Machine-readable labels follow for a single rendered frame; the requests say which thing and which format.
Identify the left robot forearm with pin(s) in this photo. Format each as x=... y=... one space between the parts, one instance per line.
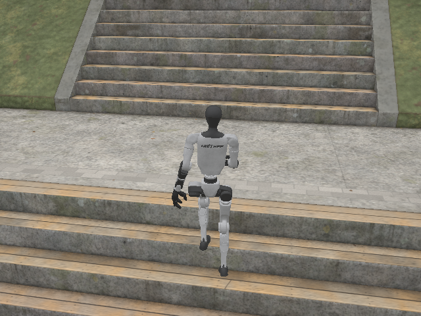
x=180 y=178

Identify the robot left upper arm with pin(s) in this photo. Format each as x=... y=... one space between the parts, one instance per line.
x=188 y=151

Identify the robot right upper arm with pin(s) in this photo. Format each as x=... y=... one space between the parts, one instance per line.
x=233 y=150

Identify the right robot thigh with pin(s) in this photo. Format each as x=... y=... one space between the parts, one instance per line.
x=225 y=201

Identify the robot left hand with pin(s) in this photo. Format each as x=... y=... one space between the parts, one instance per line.
x=175 y=198

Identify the robot right shin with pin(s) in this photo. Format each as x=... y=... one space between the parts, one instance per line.
x=224 y=245

